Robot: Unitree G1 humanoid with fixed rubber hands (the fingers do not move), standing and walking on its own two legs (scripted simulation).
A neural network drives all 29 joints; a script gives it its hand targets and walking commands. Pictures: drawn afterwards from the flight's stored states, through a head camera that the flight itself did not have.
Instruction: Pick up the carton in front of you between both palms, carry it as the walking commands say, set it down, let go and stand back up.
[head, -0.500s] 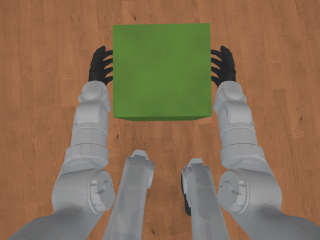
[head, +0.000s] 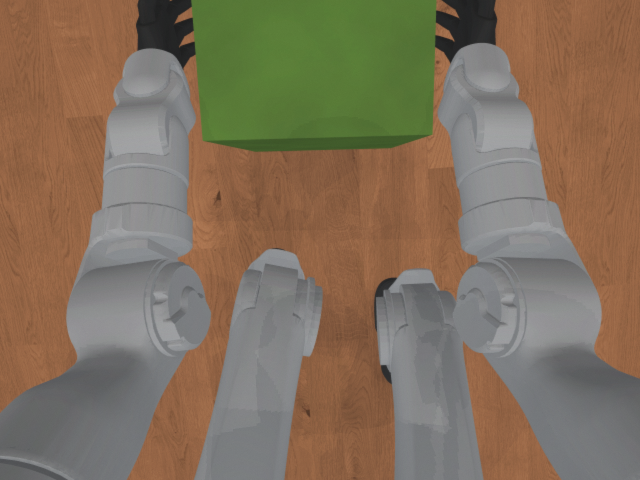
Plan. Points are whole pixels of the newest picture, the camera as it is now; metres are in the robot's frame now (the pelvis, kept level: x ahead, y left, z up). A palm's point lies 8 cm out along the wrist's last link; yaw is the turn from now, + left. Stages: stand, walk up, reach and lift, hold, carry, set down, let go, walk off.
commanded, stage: set down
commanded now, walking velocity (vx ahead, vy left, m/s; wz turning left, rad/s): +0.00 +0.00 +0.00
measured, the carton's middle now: (318, 58) +0.53 +0.09 -0.23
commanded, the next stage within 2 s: none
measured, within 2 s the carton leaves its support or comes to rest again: rests again in 0.60 s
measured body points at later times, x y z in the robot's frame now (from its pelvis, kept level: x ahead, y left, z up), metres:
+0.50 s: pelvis +0.01 +0.00 -0.05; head +0.37 +0.03 +0.21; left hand +0.51 +0.24 -0.22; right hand +0.57 -0.06 -0.22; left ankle +0.12 +0.13 -0.40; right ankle +0.09 -0.12 -0.40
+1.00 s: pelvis +0.00 +0.00 -0.06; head +0.37 +0.03 +0.19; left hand +0.51 +0.24 -0.24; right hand +0.56 -0.07 -0.24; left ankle +0.12 +0.13 -0.41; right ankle +0.09 -0.12 -0.40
